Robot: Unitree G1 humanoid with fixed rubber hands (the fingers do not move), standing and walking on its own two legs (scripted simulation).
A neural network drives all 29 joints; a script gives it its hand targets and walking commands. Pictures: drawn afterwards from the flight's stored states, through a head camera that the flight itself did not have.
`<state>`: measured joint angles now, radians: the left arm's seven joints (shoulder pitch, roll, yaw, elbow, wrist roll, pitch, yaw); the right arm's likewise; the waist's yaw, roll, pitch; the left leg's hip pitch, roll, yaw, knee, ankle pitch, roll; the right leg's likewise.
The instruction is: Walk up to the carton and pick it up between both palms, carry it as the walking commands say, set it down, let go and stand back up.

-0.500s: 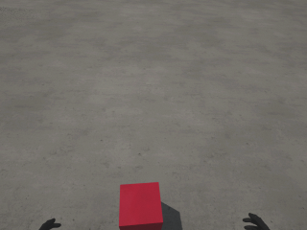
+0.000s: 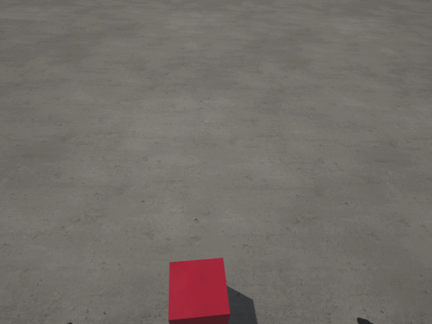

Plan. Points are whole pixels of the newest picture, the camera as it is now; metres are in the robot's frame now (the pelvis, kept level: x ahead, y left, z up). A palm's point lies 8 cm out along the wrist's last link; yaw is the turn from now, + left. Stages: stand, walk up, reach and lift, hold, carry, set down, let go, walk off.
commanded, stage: stand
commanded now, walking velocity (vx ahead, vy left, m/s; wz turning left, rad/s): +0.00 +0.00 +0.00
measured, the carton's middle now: (198, 298) +0.40 +0.04 -0.65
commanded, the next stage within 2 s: none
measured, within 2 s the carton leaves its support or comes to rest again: neither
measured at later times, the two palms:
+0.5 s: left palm out of the picture +0.08 +0.30 -0.10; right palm out of the picture +0.08 -0.31 -0.10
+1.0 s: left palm out of the picture +0.08 +0.31 -0.10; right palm out of the picture +0.08 -0.31 -0.10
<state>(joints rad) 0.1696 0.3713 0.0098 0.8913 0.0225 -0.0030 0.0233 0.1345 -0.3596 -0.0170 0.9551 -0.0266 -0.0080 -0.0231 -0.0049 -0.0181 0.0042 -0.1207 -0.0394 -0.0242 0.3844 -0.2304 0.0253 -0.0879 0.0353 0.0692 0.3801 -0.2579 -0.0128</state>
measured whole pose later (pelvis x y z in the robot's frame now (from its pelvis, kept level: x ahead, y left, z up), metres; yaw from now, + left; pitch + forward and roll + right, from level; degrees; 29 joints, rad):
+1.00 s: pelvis -0.02 +0.00 +0.00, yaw +0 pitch -3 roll +0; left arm 0.13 0.39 0.00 1.02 0.01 -0.01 0.01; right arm 0.11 -0.39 0.00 1.05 -0.01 -0.01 -0.01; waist 0.00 -0.01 0.03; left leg -0.11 -0.04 -0.04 0.33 -0.18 0.02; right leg -0.07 0.03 0.06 0.32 -0.20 -0.01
